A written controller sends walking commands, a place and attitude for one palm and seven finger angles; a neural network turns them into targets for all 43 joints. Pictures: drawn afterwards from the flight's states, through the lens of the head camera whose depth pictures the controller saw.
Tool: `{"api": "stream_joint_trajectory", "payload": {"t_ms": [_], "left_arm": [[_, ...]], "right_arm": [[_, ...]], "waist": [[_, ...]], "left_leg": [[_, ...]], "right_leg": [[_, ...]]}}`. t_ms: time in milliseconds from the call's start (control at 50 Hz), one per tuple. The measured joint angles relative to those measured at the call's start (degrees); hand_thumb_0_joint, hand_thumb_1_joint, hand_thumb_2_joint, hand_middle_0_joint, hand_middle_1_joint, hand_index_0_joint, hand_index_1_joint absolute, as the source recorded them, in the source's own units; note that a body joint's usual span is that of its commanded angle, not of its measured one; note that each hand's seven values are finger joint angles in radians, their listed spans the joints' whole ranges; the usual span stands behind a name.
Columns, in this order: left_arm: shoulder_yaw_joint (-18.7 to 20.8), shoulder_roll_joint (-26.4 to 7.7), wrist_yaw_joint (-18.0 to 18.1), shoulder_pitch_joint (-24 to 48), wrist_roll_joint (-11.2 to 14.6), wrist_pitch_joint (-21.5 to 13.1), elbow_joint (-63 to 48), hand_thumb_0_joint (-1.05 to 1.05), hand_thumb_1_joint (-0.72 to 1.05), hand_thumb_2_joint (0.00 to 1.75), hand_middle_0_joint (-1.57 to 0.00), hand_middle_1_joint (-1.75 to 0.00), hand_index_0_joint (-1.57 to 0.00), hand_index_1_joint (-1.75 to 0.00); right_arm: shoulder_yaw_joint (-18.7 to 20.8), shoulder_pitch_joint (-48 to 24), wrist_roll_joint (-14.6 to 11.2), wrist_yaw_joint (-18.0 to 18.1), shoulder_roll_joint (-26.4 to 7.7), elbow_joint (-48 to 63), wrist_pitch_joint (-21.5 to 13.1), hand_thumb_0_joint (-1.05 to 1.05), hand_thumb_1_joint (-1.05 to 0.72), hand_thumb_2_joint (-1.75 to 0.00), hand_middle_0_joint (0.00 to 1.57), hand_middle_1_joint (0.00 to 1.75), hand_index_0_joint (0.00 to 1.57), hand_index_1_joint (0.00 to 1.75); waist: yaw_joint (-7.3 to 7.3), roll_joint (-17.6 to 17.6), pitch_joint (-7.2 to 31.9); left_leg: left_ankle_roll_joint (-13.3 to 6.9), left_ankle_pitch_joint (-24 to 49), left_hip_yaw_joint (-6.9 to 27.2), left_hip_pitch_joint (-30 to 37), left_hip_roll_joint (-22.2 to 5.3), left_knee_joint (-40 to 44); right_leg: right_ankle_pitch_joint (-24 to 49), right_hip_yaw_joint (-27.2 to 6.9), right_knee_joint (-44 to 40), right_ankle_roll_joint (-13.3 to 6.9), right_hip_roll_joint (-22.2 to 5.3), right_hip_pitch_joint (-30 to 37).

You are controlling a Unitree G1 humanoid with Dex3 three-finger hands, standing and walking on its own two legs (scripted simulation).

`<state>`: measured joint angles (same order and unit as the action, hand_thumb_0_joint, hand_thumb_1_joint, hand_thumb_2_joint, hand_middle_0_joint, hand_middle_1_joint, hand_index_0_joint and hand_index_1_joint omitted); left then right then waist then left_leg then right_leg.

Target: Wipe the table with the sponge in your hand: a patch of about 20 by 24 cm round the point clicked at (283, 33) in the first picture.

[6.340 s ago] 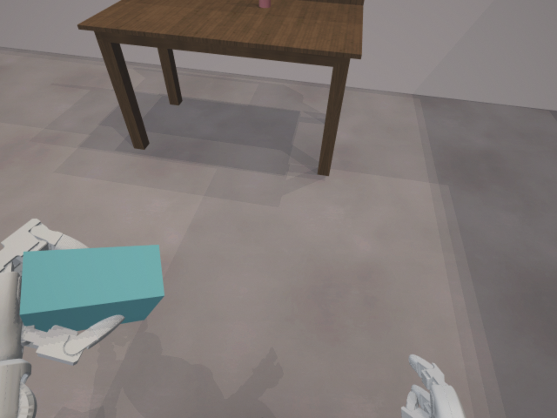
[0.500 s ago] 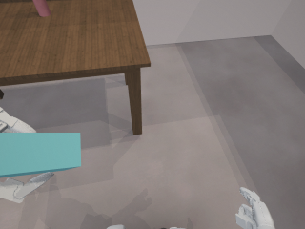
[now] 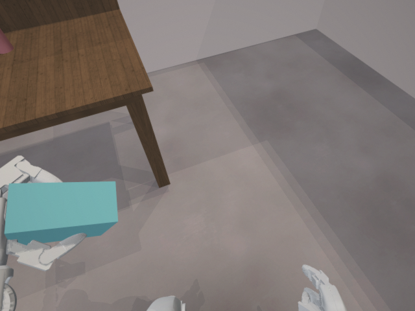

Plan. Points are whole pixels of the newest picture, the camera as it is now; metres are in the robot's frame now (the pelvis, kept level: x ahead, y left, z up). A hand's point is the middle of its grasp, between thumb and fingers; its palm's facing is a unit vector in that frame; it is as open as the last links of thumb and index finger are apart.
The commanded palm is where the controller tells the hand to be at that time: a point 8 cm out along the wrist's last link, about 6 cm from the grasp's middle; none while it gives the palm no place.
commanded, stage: take the last steps up to it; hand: left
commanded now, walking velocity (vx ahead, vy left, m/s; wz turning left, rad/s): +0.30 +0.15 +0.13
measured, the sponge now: (78, 213) +0.24 +0.19 +0.14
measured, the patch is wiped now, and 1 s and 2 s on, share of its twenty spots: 0.00 0.00 0.00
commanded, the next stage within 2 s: come to a stop and stand still in 1.76 s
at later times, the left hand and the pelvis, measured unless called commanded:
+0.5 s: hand out of the picture +0.23 +0.30 +0.18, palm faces +0.47 -0.78 -0.42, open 10.1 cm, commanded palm +0.17 +0.34 +0.18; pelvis +0.03 +0.05 +0.00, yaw +4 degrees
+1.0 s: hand out of the picture +0.34 +0.35 +0.17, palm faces +0.40 -0.78 -0.48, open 10.1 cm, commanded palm +0.28 +0.40 +0.18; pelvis +0.13 +0.12 -0.01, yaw +4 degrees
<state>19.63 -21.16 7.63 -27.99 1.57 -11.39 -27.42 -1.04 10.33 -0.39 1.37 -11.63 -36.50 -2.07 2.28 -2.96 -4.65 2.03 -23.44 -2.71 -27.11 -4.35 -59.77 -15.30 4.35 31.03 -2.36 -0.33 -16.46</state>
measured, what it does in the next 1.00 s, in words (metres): walks ahead: left foot, then right foot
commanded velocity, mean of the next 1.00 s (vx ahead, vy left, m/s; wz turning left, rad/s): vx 0.30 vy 0.15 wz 0.03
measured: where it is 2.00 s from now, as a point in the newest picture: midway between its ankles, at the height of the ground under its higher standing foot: (167, 273)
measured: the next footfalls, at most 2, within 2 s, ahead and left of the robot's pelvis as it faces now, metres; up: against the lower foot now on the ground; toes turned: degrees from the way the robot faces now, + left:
left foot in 0.32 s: +0.05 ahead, +0.15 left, +0.00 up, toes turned +10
right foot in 0.62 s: +0.13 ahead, -0.05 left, +0.00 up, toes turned -5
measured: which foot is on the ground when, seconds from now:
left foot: up 0.00-0.30, down 0.32-0.64, up 0.66-0.94, down 0.96-1.00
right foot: down 0.00-0.34, up 0.36-0.60, down 0.62-0.96, up 0.98-1.00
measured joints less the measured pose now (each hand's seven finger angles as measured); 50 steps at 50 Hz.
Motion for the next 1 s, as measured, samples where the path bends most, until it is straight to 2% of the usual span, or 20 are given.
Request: {"api": "stream_joint_trajectory", "payload": {"t_ms": [40, 100, 220, 320, 340, 400, 460, 500, 560, 600, 640, 700, 740, 760, 800, 840, 920, 960, 980, 1000], "left_arm": [[0.71, -0.43, 0.06, -3.17, -0.07, -0.65, -0.39, -0.01, -0.5, 1.02, -0.72, -1.37, -0.73, -1.37], [1.47, -1.56, 0.34, -5.33, -0.38, -1.52, -0.62, -0.01, -0.5, 1.02, -0.72, -1.37, -0.73, -1.37], [1.51, -1.28, 1.39, -4.12, -0.76, -2.14, -1.8, -0.01, -0.5, 1.02, -0.72, -1.37, -0.73, -1.37], [0.34, 0.47, 2.05, -2.49, -0.98, -2.1, -2.81, -0.01, -0.5, 1.02, -0.72, -1.37, -0.73, -1.37], [0.34, 0.56, 2.13, -1.92, -0.96, -2.16, -2.8, -0.01, -0.5, 1.02, -0.72, -1.37, -0.74, -1.37], [0.5, 0.58, 2.18, 0.13, -1.49, -2.22, -0.63, -0.01, -0.5, 1.02, -0.72, -1.37, -0.74, -1.37], [0.4, 0.16, 1.72, 1.92, -1.77, -1.64, 1.6, -0.01, -0.5, 1.02, -0.72, -1.37, -0.74, -1.37], [0.35, 0.22, 1.48, 2.35, -1.5, -1.39, 1.5, -0.01, -0.5, 1.02, -0.72, -1.37, -0.74, -1.37], [0.32, 0.3, 1.16, 1.61, -0.78, -1.59, 0.34, -0.01, -0.5, 1.02, -0.72, -1.37, -0.74, -1.37], [0.29, -0.14, 0.91, 1.03, -0.57, -1.61, -0.04, -0.01, -0.5, 1.02, -0.72, -1.37, -0.74, -1.37], [0.01, -0.58, 0.55, 1.58, -0.81, -1.69, 0.31, -0.01, -0.5, 1.02, -0.72, -1.37, -0.74, -1.37], [-1.07, 0.82, -0.37, 3.6, -0.8, -1.85, 2.65, -0.01, -0.5, 1.02, -0.72, -1.37, -0.74, -1.37], [-0.81, 2.1, -0.65, 3.06, -0.61, -2.17, 3.84, -0.01, -0.5, 1.02, -0.72, -1.37, -0.74, -1.37], [-0.53, 2.46, -0.65, 2.3, -0.67, -2.33, 4.01, -0.01, -0.5, 1.02, -0.72, -1.37, -0.74, -1.37], [-0.09, 2.44, -0.53, 0.86, -0.94, -2.55, 3.35, -0.01, -0.5, 1.02, -0.72, -1.37, -0.74, -1.37], [0.17, 1.72, -0.19, -0.22, -1.21, -2.74, 1.39, -0.01, -0.5, 1.02, -0.72, -1.37, -0.74, -1.37], [0.58, -0.02, 0.94, -1.63, -1.36, -2.93, -5.08, -0.01, -0.5, 1.02, -0.72, -1.37, -0.74, -1.37], [1.47, -1.06, 1.43, -2.36, -1.2, -3.48, -8.06, -0.01, -0.5, 1.02, -0.72, -1.37, -0.74, -1.37], [2.39, -2.04, 1.68, -1.97, -1.04, -3.9, -8.51, -0.01, -0.5, 1.02, -0.72, -1.37, -0.74, -1.37], [3.19, -2.85, 1.91, -1.28, -1.0, -4.15, -8.21, -0.01, -0.5, 1.02, -0.72, -1.37, -0.74, -1.37]], "right_arm": [[1.09, 0.62, 0.04, 0.56, -1.43, -0.34, 0.66, 0.02, -0.9, -0.9, 0.21, 0.3, 0.2, 0.3], [2.92, 2.17, 0.09, 1.36, -3.3, -0.6, 0.77, 0.02, -0.91, -0.9, 0.2, 0.3, 0.2, 0.3], [5.39, 4.64, 0.42, 2.04, -5.26, -0.71, -0.4, 0.02, -0.91, -0.9, 0.2, 0.3, 0.2, 0.3], [5.37, 5.05, 0.75, 2.3, -4.93, 0.77, -1.25, 0.02, -0.91, -0.9, 0.2, 0.3, 0.2, 0.3], [5.27, 4.69, 0.77, 2.48, -4.41, 1.1, -1.44, 0.02, -0.91, -0.9, 0.2, 0.3, 0.2, 0.3], [4.23, 3.17, 0.58, 2.53, -1.5, 1.48, -2.11, 0.02, -0.91, -0.9, 0.2, 0.3, 0.2, 0.3], [2.35, 2.38, 0.47, 1.81, 1.54, 1.24, -3.34, 0.02, -0.91, -0.9, 0.2, 0.3, 0.2, 0.3], [0.99, 2.05, 0.33, 1.28, 3.08, 1.13, -4.06, 0.02, -0.91, -0.9, 0.2, 0.3, 0.2, 0.3], [-0.68, 1.64, 0.39, 0.74, 4.59, 1.02, -4.53, 0.02, -0.9, -0.9, 0.2, 0.3, 0.2, 0.3], [-1.42, 1.58, 0.48, 0.58, 4.95, 0.98, -4.35, 0.01, -0.9, -0.9, 0.21, 0.3, 0.2, 0.3], [-1.49, 1.33, 0.48, 0.56, 4.46, 0.71, -3.8, 0.01, -0.9, -0.9, 0.21, 0.3, 0.21, 0.3], [-0.45, -0.11, 0.54, 0.22, 2.59, -1.73, -1.89, 0.01, -0.9, -0.9, 0.21, 0.3, 0.21, 0.3], [0.22, -0.62, 0.55, 0.02, 1.29, -2.39, -0.87, 0.02, -0.9, -0.9, 0.21, 0.3, 0.21, 0.3], [0.51, -0.7, 0.57, 0.02, 0.66, -2.3, -0.5, 0.02, -0.9, -0.9, 0.21, 0.3, 0.21, 0.3], [1.15, -0.62, 0.6, 0.23, -0.47, -1.7, -0.18, 0.02, -0.9, -0.9, 0.21, 0.3, 0.21, 0.3], [1.93, -0.29, 0.71, 0.49, -1.45, -0.83, -0.41, 0.02, -0.9, -0.9, 0.21, 0.3, 0.2, 0.3], [3.87, 0.69, 0.92, 1.15, -3.49, 1.04, -1.66, 0.02, -0.91, -0.9, 0.2, 0.3, 0.2, 0.3], [4.87, 1.25, 0.82, 1.62, -4.52, 2.33, -2.21, 0.02, -0.91, -0.9, 0.2, 0.3, 0.2, 0.3], [5.48, 0.78, 0.65, 1.92, -3.97, 2.37, -2.33, 0.02, -0.91, -0.9, 0.2, 0.3, 0.2, 0.3], [5.84, 0.21, 0.46, 2.04, -3.11, 2.43, -2.29, 0.02, -0.91, -0.9, 0.2, 0.3, 0.2, 0.3]], "waist": [[0.94, 0.66, 0.7], [1.46, 1.67, 1.42], [-0.19, 3.9, 2.46], [-1.12, 4.28, 3.84], [-1.31, 4.59, 3.83], [-2.15, 4.9, 3.97], [-2.0, 3.39, 4.65], [-2.48, 2.43, 4.57], [-3.04, 1.15, 3.96], [-3.28, 0.38, 3.58], [-3.16, -0.98, 3.01], [-3.45, -1.49, 1.71], [-3.65, -0.52, 1.19], [-3.37, 0.04, 0.97], [-2.68, 1.44, 0.26], [-2.29, 3.17, -0.73], [-1.94, 5.31, -2.3], [-1.64, 4.76, -1.85], [-1.55, 5.67, -1.98], [-1.61, 6.22, -2.16]], "left_leg": [[0.05, 2.04, -0.28, -1.0, 0.96, -1.29], [-0.33, 3.52, -1.1, -0.4, 1.29, 3.06], [-2.08, 2.18, -2.75, 4.98, 1.29, 17.58], [-3.14, 4.41, -3.67, 12.68, 1.55, 30.4], [-3.09, 7.78, -3.9, 13.2, 1.93, 31.13], [-3.34, 6.45, -4.76, 13.52, 2.55, 28.27], [-3.8, 5.52, -3.9, 14.28, 2.59, 28.98], [-3.83, 5.65, -3.81, 15.04, 2.65, 29.93], [-3.77, 5.01, -3.99, 16.04, 2.91, 30.36], [-3.5, 3.51, -3.95, 16.0, 3.06, 28.72], [-3.59, 0.67, -3.37, 13.84, 2.5, 22.69], [-2.68, -2.38, -0.89, 6.12, 3.47, 3.11], [-1.74, -0.39, -0.48, 1.7, 3.23, -4.54], [-1.45, 0.82, -0.36, -0.05, 2.6, -5.66], [-1.31, 2.75, -0.38, -1.77, 0.94, -2.27], [-1.51, 4.13, -1.03, -1.13, -0.51, 6.1], [-1.87, 7.94, -3.22, 4.41, -0.81, 23.34], [-2.16, 11.83, -4.66, 8.4, -0.31, 29.99], [-2.2, 11.39, -5.51, 8.61, 0.38, 28.78], [-2.19, 9.82, -6.19, 8.64, 0.62, 26.84]], "right_leg": [[1.64, -0.23, -2.78, -0.12, -0.07, 0.59], [3.16, 0.29, -5.79, -0.19, -0.4, 1.57], [2.98, 1.28, -6.5, 0.5, -1.88, 2.45], [-0.47, 2.05, -1.71, 2.36, -3.29, 2.23], [-2.0, 1.75, 0.73, 2.64, -3.84, 1.64], [-11.88, -0.05, 14.67, 2.58, -3.72, -2.58], [-12.91, 0.85, 23.72, 3.03, -3.17, -6.29], [-11.71, 1.77, 22.52, 3.42, -3.25, -6.99], [-9.64, 3.02, 14.6, 3.68, -3.03, -5.51], [-6.87, 4.09, 6.82, 3.5, -2.5, -2.83], [0.42, 5.16, 2.63, 1.44, -1.97, -0.95], [-2.51, 5.83, 4.85, 0.08, -2.61, -0.34], [-2.95, 4.96, 3.03, 0.46, -3.12, 0.76], [-2.33, 4.67, 1.6, 0.99, -3.39, 1.35], [-1.42, 4.32, -0.93, 1.53, -4.12, 2.54], [-1.2, 3.94, -2.41, 2.14, -5.11, 3.48], [-3.27, 3.13, -1.3, 4.26, -7.08, 4.81], [-6.13, 2.5, 2.6, 5.48, -7.52, 4.33], [-7.75, 1.55, 6.84, 5.05, -8.63, 2.91], [-11.49, -0.11, 13.08, 4.43, -8.64, 0.77]]}}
